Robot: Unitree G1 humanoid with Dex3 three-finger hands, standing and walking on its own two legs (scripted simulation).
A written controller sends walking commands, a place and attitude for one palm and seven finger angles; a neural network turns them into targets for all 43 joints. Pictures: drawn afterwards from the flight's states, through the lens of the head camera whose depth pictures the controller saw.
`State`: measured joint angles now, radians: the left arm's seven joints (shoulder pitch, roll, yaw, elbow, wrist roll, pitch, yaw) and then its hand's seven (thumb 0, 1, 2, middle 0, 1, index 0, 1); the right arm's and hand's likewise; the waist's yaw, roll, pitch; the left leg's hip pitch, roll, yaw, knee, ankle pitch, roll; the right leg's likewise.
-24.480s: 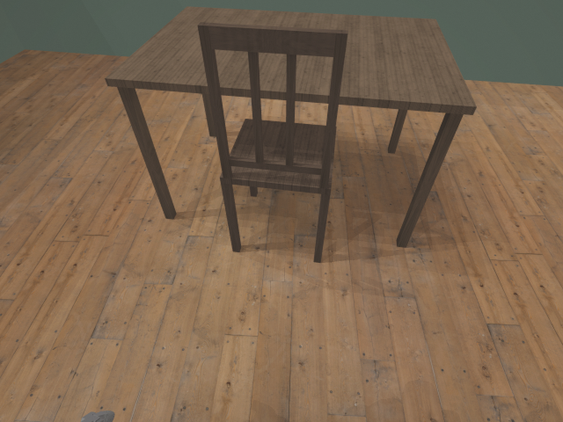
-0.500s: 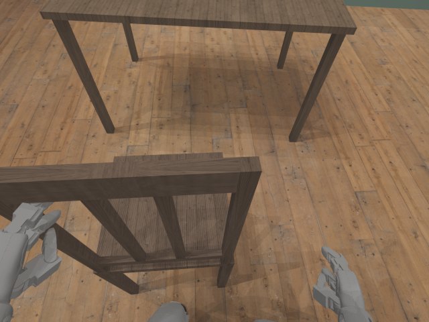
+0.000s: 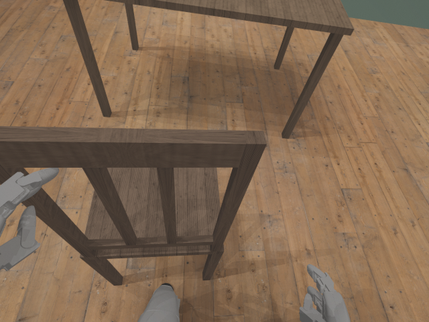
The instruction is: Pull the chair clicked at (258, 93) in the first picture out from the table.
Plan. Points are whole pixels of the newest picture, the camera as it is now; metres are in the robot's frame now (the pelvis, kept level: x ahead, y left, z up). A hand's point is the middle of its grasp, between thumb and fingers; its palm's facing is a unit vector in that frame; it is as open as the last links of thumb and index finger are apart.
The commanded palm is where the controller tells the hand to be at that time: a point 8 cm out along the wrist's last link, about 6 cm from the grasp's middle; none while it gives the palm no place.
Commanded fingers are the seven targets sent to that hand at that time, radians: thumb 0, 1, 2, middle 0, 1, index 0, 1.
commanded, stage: step back with the hand held close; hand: left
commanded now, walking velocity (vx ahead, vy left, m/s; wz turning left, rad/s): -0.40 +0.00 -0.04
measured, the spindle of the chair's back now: (117, 212) +0.30 +0.22 -0.04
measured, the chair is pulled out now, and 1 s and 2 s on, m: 0.75 0.75 0.75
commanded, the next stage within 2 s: stop stepping back and stand still in 0.24 s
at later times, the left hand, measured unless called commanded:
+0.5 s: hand out of the picture +0.09 +0.21 +0.17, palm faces +0.26 -0.83 -0.49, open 7.4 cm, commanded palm +0.05 +0.27 +0.20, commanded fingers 0.00 0.90 0.90 -0.20 -0.30 -0.20 -0.30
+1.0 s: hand out of the picture +0.01 +0.23 +0.21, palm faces +0.44 -0.76 -0.48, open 7.4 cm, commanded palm -0.03 +0.27 +0.20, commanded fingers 0.00 0.90 0.90 -0.20 -0.30 -0.20 -0.30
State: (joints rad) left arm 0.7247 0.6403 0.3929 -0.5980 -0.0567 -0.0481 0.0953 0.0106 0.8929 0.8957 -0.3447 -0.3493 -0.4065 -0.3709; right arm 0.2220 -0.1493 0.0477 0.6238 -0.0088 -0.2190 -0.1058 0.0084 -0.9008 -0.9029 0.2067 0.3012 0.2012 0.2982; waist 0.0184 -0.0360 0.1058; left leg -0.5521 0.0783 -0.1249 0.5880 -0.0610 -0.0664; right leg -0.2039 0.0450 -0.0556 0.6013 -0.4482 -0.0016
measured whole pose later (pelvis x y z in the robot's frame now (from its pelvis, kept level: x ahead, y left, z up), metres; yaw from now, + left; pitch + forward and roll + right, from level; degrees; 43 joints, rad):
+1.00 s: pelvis -0.17 -0.03 +0.01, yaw +0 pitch -3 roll -1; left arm 0.57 0.43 0.41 -0.49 0.00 -0.23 0.15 0.01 0.89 0.90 -0.21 -0.31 -0.21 -0.31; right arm 0.34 -0.20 0.00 0.68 0.01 -0.14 -0.09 0.01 -0.90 -0.90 0.20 0.30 0.20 0.30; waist -0.02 0.02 -0.05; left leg -0.21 0.01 -0.05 0.61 -0.36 0.01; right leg -0.33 -0.02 -0.08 0.56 -0.26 -0.01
